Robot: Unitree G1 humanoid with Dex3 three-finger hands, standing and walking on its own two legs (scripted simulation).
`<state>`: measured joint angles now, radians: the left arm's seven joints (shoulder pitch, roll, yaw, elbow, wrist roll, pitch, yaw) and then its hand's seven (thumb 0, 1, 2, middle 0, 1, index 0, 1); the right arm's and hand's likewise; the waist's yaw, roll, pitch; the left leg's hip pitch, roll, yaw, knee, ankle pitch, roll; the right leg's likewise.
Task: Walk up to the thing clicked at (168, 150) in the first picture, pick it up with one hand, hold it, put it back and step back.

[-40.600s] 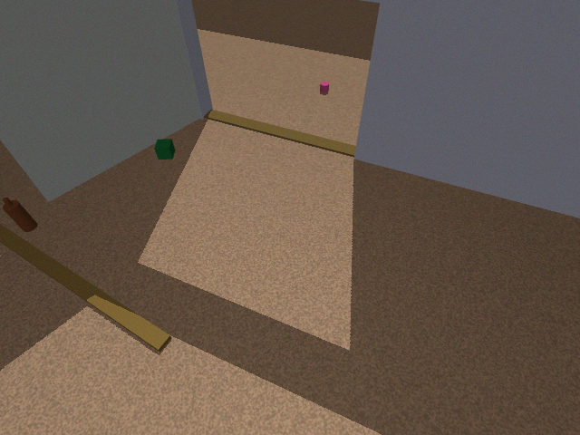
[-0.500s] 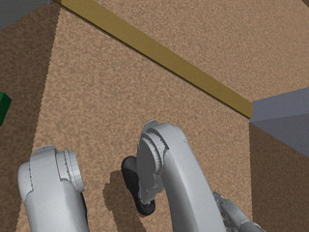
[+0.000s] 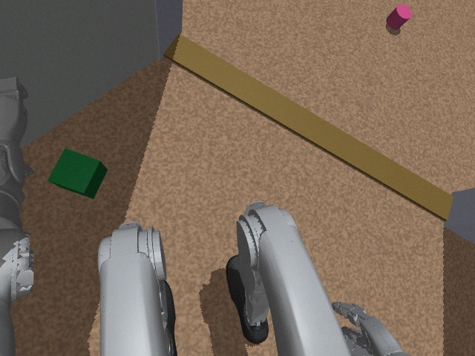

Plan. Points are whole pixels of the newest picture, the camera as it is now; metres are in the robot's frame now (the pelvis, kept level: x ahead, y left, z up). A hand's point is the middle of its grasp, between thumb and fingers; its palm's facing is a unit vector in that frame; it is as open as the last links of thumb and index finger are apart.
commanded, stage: withdraw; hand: left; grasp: from above
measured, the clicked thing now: (79, 174) +0.46 +0.28 -0.32
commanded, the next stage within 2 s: home in 0.46 s
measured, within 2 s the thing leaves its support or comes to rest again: neither
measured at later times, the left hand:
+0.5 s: hand (33, 176) +0.42 +0.31 -0.17, palm faces -0.50 -0.06 -0.87, open 13.2 cm
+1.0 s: hand (24, 166) +0.41 +0.28 -0.07, palm faces -0.37 -0.42 -0.83, open 10.3 cm
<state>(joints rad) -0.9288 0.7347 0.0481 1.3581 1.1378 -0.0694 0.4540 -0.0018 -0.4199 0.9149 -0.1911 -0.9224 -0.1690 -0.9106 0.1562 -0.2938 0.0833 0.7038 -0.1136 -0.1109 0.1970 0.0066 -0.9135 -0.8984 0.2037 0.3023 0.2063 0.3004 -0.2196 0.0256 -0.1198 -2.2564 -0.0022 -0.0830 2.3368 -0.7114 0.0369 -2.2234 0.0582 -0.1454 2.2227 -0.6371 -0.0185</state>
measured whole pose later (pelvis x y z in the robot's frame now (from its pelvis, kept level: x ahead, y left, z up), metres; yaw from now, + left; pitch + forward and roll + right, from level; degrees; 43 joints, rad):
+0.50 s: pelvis -0.01 +0.00 -0.01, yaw +2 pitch +33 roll -7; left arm -0.93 0.79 0.02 1.41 1.26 -0.38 0.33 0.00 -0.36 0.87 -0.25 -0.84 -0.24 -0.84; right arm 0.18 -0.31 0.09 0.73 -0.12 -0.03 0.11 0.01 -0.92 -0.90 0.20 0.30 0.20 0.30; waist -0.22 -0.03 -0.05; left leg -2.27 -0.03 -0.07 2.35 -0.67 0.03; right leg -2.23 0.03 -0.14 2.25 -0.62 -0.02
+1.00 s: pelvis +0.00 +0.00 +0.07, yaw +4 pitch +37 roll -4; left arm -0.63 0.53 0.04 0.94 0.72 0.04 0.15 0.00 0.22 0.94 -0.25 -0.57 -0.23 -0.58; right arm 0.23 -0.26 0.02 0.70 -0.03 -0.02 0.14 0.01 -0.90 -0.89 0.20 0.30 0.20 0.30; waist -0.15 0.08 -0.16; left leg -2.05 -0.01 -0.03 2.11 -0.70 0.04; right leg -2.04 0.06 -0.08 2.05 -0.65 -0.02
